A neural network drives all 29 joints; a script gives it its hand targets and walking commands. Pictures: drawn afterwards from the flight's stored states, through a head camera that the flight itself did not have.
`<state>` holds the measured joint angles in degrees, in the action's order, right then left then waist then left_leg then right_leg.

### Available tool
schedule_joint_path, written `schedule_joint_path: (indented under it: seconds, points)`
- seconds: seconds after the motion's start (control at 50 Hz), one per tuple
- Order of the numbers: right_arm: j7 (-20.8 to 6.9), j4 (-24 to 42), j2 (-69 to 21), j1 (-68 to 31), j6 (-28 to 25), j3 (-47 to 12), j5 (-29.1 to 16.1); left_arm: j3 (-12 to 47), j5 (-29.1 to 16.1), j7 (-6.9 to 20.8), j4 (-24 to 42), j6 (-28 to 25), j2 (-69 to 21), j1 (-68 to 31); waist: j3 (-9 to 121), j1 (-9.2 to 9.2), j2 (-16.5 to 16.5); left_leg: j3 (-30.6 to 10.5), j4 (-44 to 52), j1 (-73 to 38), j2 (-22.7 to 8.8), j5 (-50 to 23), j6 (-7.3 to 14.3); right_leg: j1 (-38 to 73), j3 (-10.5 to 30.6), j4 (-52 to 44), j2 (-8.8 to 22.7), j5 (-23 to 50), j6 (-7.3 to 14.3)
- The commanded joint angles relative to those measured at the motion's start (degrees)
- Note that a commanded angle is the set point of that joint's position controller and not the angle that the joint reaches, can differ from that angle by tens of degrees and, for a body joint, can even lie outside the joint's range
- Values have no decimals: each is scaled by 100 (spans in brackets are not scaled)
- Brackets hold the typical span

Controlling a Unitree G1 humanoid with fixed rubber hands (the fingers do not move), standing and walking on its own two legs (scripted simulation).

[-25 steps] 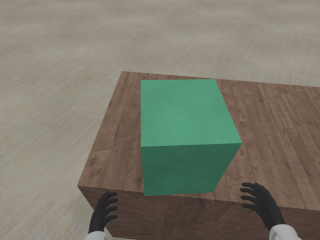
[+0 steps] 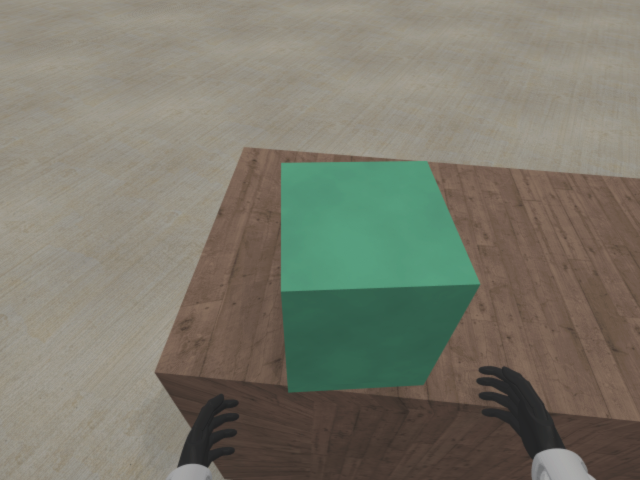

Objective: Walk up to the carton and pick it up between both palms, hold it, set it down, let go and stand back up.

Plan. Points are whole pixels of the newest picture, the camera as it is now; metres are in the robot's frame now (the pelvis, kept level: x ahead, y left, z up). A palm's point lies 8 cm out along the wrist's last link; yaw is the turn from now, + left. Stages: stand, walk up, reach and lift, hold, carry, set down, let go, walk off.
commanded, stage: set down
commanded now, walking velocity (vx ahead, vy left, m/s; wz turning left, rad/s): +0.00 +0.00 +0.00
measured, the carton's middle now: (355, 279) +0.37 -0.02 +0.04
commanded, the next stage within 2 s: let go in 0.36 s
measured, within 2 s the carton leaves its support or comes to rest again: neither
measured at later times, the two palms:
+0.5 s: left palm (196, 471) +0.16 +0.18 -0.09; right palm (532, 437) +0.19 -0.23 -0.02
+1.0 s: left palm (167, 475) +0.15 +0.22 -0.09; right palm (533, 437) +0.19 -0.23 -0.02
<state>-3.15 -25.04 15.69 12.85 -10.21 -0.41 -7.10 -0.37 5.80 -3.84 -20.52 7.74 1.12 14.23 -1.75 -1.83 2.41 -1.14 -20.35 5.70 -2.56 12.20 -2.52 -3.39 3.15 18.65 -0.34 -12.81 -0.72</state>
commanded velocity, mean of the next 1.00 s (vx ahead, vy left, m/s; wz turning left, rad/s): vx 0.00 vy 0.00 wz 0.00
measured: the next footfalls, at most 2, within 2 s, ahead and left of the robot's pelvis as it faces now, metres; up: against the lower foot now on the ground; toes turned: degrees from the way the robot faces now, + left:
none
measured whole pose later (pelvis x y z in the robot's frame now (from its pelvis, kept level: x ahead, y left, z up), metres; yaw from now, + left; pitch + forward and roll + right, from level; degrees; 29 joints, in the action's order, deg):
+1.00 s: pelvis -0.01 +0.00 -0.01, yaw -1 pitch -4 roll +0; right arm -0.9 -27.1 14.5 9.4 -9.8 -0.4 -2.4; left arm -0.4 5.8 -0.3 -33.0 3.6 9.6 9.8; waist -2.2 -1.7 2.6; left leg 0.2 -24.5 6.5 -2.2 13.9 -2.0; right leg -5.7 4.5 24.9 -0.1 -15.3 -1.1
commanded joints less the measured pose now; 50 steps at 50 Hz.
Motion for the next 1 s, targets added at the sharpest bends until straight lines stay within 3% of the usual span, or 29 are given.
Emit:
schedule_joint_path:
  seconds: [0.0,0.4,0.82,0.84,0.92,0.98]
  points:
    - [193,-677,388,-413,337,210,642,-390,-22,203,312,-49,1085,-595,-341,156,-133,684,163,-1120,384,-937,105,-708,-195,-482,-25,957,89]
    - [393,-1352,24,-780,536,130,1013,-579,0,482,-541,45,1370,-1157,-870,258,-207,767,232,-1009,340,-348,105,-848,-173,-530,86,179,94]
    - [337,-1441,82,-825,523,241,1007,-541,92,455,-539,24,1334,-1202,-892,304,-332,741,252,-972,343,-448,37,-775,-286,-466,20,115,161]
    - [406,-626,1405,-318,556,546,1045,-876,-393,323,-572,-346,2660,-887,-528,-60,-25,-224,-286,145,-313,-1498,406,-829,124,91,256,823,70]
    - [433,-382,1276,-275,606,611,997,-699,-415,323,-889,-629,2441,-635,-610,17,-219,-85,-302,626,-257,98,429,-1242,336,56,314,-315,196]
    - [405,-321,1395,-156,603,651,1005,-660,-406,422,-976,-728,2463,-681,-750,59,-226,-86,-298,769,-225,531,437,-1535,407,76,303,-644,276]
